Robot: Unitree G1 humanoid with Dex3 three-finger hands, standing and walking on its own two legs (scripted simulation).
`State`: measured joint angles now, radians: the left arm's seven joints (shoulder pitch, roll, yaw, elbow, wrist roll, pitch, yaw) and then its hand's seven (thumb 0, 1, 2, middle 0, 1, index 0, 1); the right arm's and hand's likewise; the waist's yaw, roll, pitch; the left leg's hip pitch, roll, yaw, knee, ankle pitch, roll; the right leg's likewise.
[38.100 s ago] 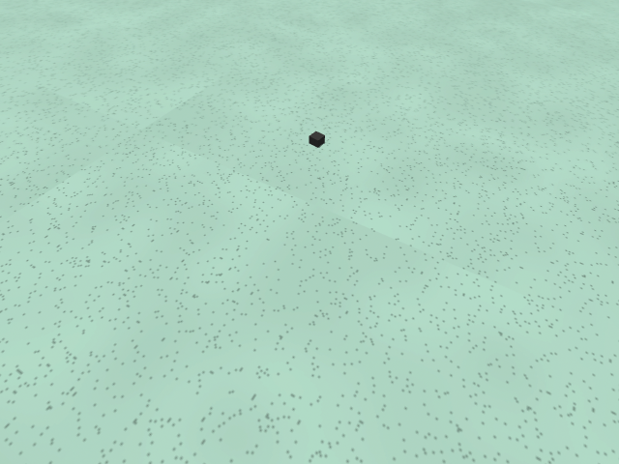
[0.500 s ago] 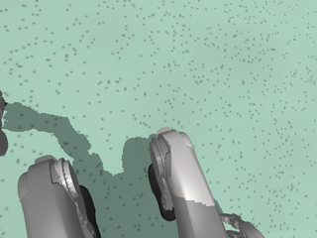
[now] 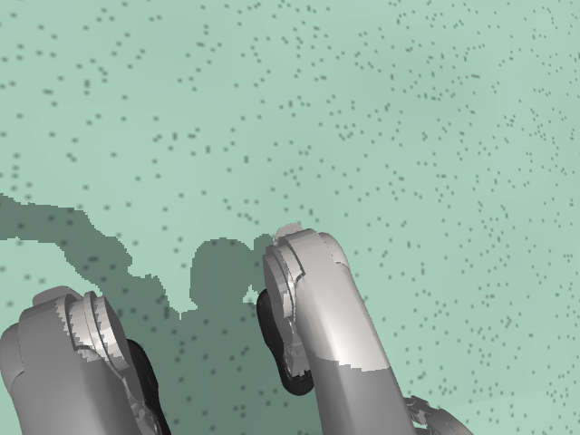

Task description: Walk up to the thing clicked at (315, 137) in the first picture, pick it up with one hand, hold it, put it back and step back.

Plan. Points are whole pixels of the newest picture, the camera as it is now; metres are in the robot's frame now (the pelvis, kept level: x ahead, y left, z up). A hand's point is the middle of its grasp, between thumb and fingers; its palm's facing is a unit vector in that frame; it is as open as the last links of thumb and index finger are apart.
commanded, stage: rest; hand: left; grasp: from above
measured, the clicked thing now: out of the picture +0.46 +0.35 -0.22
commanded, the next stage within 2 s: open in 1.44 s
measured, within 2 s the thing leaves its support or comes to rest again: rests again in 0.98 s
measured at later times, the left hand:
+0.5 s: hand out of the picture +0.44 +0.33 -0.22, palm faces -0.12 -0.42 -0.90, open 8.6 cm
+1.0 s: hand out of the picture +0.44 +0.32 -0.25, palm faces -0.09 -0.43 -0.90, open 8.6 cm
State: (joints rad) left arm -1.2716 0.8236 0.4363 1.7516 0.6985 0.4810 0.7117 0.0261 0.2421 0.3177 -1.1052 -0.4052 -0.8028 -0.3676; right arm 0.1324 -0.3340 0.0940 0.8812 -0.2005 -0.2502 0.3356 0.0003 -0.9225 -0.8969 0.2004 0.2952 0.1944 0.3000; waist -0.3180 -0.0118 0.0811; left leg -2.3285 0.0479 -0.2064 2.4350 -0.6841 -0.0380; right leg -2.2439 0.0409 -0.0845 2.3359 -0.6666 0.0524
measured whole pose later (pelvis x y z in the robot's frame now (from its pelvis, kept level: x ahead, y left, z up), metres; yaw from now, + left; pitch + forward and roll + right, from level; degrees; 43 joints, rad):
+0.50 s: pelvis +0.00 +0.00 -0.01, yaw -2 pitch +29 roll -11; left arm -1.26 0.92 0.43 1.77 0.67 0.42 0.75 0.03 0.24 0.29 -1.14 -0.37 -0.83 -0.34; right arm 0.11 -0.36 0.20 0.84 -0.21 -0.29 0.39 0.00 -0.93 -0.90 0.20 0.30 0.19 0.30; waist -0.37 -0.07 0.19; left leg -2.32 0.05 -0.26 2.48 -0.70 -0.04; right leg -2.22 0.05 -0.12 2.34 -0.66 0.06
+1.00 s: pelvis +0.00 +0.01 -0.01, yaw -4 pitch +27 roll -13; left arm -1.26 1.00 0.42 1.77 0.61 0.40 0.80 0.03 0.24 0.28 -1.15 -0.36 -0.83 -0.34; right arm 0.11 -0.39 0.28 0.78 -0.21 -0.33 0.41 0.00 -0.93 -0.90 0.20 0.30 0.19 0.30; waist -0.40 -0.12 0.25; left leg -2.30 0.05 -0.30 2.50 -0.71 -0.04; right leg -2.18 0.06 -0.16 2.33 -0.66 0.06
